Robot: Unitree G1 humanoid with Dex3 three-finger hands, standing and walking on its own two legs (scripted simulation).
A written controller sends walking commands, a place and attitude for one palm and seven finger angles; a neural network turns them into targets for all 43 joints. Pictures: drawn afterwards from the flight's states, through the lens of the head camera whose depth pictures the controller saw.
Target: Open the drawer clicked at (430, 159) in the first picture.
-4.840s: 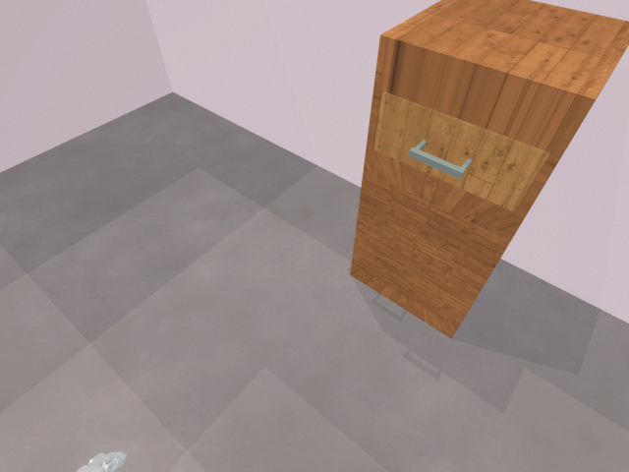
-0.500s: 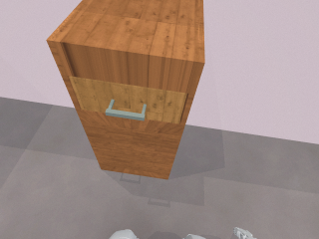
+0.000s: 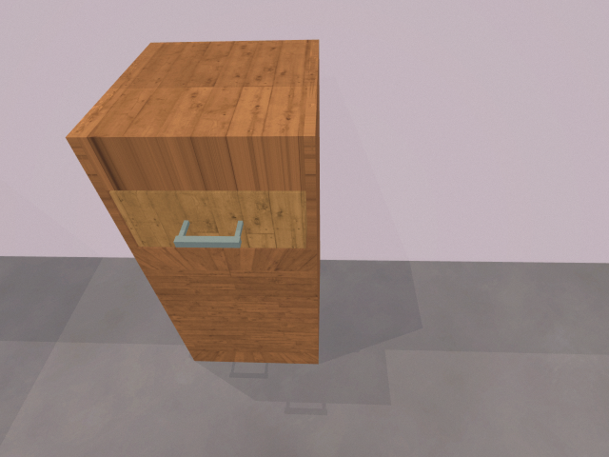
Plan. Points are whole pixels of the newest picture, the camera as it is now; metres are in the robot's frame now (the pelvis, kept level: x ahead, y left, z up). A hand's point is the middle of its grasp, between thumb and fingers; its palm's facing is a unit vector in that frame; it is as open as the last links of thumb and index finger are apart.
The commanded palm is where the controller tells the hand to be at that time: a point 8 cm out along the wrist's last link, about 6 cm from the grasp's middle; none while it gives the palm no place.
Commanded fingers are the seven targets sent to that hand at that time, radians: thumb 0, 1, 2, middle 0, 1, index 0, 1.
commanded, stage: come to a stop and stand still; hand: left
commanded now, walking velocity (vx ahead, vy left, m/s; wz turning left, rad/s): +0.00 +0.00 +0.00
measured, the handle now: (210, 234) +0.55 +0.22 -0.07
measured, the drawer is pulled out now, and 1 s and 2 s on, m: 0.00 0.00 0.00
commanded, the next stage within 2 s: look again from close up in 0.38 s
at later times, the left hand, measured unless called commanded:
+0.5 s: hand out of the picture -0.03 +0.13 -0.18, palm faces +0.07 -0.99 -0.15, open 7.3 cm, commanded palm none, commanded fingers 0.00 0.90 0.90 -0.20 -0.30 -0.20 -0.30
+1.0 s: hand out of the picture +0.01 +0.21 -0.18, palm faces +0.03 -0.98 -0.22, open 7.4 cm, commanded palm none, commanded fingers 0.00 0.90 0.90 -0.20 -0.30 -0.20 -0.30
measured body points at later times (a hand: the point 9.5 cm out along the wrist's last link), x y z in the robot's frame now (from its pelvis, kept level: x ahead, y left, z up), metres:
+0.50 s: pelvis +0.00 -0.02 +0.00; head +0.01 -0.02 +0.45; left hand -0.04 +0.18 -0.16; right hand -0.02 -0.22 -0.17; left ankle +0.02 +0.14 -0.74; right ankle -0.03 -0.11 -0.74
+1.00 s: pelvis +0.01 +0.03 +0.00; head +0.01 +0.03 +0.44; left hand +0.01 +0.27 -0.16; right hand +0.02 -0.20 -0.16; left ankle +0.00 +0.12 -0.74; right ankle -0.03 -0.11 -0.74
